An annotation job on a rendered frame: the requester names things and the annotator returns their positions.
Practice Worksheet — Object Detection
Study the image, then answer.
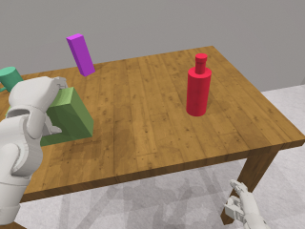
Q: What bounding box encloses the robot left hand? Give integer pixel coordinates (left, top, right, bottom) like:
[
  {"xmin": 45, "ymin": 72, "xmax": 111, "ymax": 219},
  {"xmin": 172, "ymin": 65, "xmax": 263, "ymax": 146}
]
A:
[{"xmin": 9, "ymin": 76, "xmax": 68, "ymax": 137}]

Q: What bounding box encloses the right robot forearm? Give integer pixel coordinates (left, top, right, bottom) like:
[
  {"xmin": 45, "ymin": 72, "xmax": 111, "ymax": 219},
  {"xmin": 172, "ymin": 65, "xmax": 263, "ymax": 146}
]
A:
[{"xmin": 243, "ymin": 214, "xmax": 271, "ymax": 229}]

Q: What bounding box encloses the left robot forearm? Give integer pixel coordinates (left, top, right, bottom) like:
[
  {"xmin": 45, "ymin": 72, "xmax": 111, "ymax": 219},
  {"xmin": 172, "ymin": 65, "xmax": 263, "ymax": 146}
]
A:
[{"xmin": 0, "ymin": 105, "xmax": 46, "ymax": 226}]

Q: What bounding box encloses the sponge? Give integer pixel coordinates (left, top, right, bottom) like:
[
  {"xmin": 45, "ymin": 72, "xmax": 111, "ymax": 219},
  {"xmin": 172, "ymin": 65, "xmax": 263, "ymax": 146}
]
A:
[{"xmin": 5, "ymin": 87, "xmax": 94, "ymax": 147}]

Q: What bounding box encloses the table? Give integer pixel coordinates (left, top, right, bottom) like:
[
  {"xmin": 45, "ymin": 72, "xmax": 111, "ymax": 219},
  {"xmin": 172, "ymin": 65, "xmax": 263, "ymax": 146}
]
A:
[{"xmin": 0, "ymin": 46, "xmax": 305, "ymax": 229}]

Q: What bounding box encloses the robot right hand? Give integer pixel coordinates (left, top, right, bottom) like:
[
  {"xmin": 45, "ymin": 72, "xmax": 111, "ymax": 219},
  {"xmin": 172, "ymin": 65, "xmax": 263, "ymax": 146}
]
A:
[{"xmin": 224, "ymin": 179, "xmax": 261, "ymax": 223}]

